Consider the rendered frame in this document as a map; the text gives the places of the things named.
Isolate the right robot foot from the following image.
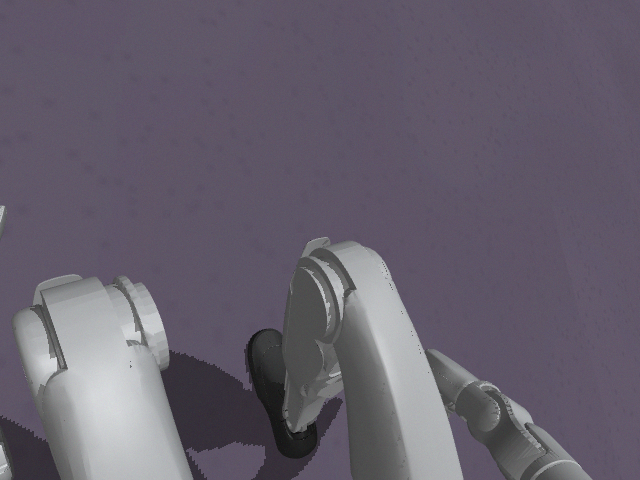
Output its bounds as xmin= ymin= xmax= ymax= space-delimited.
xmin=247 ymin=329 xmax=317 ymax=459

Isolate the right robot arm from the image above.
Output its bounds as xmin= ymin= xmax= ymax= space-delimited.
xmin=455 ymin=380 xmax=593 ymax=480

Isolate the right robot hand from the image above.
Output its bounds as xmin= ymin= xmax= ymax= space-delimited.
xmin=424 ymin=349 xmax=480 ymax=419

